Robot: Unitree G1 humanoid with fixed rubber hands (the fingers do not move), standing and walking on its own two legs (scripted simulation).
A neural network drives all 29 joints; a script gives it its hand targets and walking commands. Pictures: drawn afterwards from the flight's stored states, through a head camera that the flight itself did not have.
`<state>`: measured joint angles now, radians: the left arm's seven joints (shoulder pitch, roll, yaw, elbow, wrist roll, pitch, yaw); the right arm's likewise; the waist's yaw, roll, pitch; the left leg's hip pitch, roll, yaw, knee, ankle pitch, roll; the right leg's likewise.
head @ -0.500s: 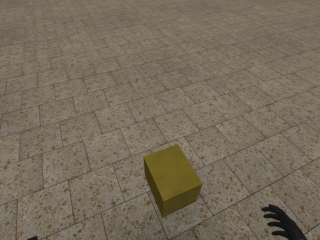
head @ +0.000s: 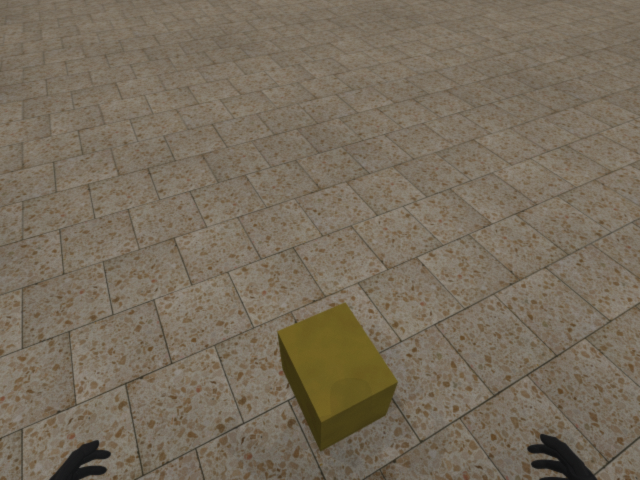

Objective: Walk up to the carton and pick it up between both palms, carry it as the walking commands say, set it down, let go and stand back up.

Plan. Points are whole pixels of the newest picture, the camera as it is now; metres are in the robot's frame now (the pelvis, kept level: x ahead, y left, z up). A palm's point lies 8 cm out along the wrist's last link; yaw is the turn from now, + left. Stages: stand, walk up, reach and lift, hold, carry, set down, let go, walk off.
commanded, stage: walk up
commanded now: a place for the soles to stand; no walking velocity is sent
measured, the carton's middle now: (333, 374) +0.56 -0.05 -0.64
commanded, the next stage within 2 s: none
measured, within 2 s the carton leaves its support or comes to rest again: neither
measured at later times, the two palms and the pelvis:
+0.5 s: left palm out of the picture +0.07 +0.20 -0.08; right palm out of the picture +0.16 -0.46 -0.05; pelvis +0.01 -0.13 -0.02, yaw +8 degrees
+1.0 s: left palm out of the picture +0.13 +0.09 -0.08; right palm out of the picture +0.32 -0.53 -0.08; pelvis +0.10 -0.25 -0.03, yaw +21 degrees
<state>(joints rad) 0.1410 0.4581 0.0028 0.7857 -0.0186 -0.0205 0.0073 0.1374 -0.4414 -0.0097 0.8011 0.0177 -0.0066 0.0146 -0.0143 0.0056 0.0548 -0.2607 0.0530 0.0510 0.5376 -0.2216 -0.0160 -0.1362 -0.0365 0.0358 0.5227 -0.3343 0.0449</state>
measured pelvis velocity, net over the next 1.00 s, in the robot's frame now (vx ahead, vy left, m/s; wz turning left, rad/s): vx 0.10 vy -0.25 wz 0.37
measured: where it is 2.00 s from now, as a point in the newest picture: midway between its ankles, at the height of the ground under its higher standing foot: outside the picture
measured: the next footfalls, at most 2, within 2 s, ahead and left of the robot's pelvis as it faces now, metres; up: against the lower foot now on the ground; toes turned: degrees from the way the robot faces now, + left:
right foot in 0.34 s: +0.11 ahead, -0.24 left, +0.00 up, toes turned +2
left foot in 0.58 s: +0.09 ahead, -0.02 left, +0.00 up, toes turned +12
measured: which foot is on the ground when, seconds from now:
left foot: down 0.00-0.34, up 0.36-0.56, down 0.58-0.84, up 0.86-1.00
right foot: down 0.00-0.06, up 0.08-0.32, down 0.34-0.58, up 0.60-0.82, down 0.84-1.00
